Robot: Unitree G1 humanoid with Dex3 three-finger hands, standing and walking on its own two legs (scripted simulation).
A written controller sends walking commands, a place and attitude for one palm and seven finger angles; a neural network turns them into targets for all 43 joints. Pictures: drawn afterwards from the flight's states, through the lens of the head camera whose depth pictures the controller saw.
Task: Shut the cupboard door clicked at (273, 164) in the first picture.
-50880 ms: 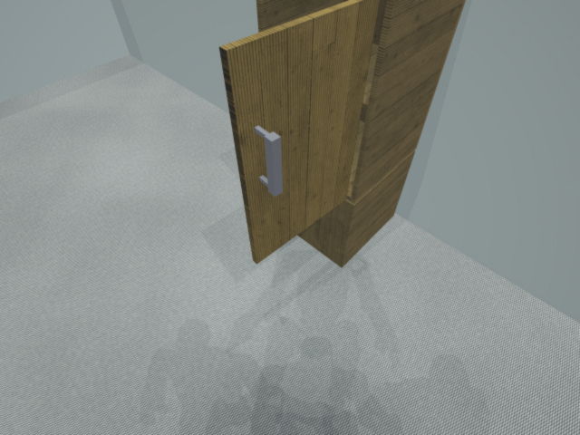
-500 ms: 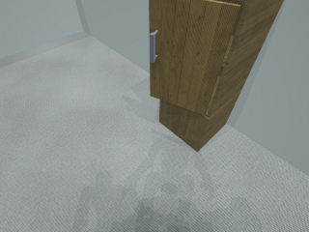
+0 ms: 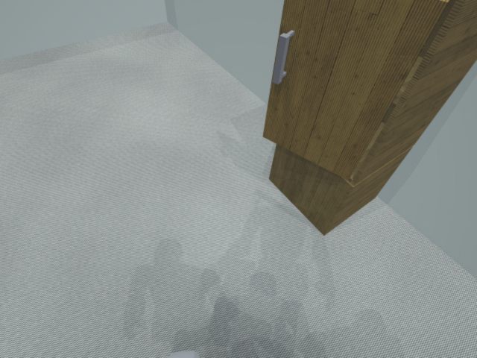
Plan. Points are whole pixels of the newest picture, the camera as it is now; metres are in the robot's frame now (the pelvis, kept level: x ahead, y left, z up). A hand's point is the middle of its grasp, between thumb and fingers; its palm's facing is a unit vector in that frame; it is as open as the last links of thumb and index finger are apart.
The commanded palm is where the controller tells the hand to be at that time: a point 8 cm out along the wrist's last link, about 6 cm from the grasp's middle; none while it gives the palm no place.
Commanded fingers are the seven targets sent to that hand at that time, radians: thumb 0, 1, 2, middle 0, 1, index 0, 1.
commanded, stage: walk to a spot facing it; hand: left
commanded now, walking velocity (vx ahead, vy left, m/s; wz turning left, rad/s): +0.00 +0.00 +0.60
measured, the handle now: (284, 57) +0.90 -0.11 +0.03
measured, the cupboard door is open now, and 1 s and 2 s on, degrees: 19 19 19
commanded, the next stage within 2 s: turn to face it in 1.30 s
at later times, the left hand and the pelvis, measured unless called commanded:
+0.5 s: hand out of the picture +0.01 +0.21 -0.14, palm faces +0.29 -0.90 -0.31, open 7.4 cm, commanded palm none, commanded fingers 0.00 0.90 0.90 -0.20 -0.30 -0.20 -0.30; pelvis -0.01 -0.02 +0.01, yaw +18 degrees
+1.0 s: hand out of the picture -0.01 +0.23 -0.14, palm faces +0.59 -0.75 -0.30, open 7.4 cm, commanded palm none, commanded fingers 0.00 0.90 0.90 -0.20 -0.30 -0.20 -0.30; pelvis +0.06 +0.00 +0.00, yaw +38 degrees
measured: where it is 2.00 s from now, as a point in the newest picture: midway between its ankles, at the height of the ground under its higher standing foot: outside the picture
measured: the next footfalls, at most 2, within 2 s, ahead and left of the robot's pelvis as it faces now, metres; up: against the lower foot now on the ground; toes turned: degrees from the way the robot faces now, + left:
right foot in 0.40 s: +0.05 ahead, -0.14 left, +0.00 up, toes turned +15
left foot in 0.68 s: -0.01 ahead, +0.13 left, +0.00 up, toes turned +31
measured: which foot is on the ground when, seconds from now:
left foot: down 0.00-0.38, up 0.40-0.66, down 0.68-0.96, up 0.98-1.00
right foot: down 0.00-0.02, up 0.04-0.38, down 0.40-0.68, up 0.70-0.94, down 0.96-1.00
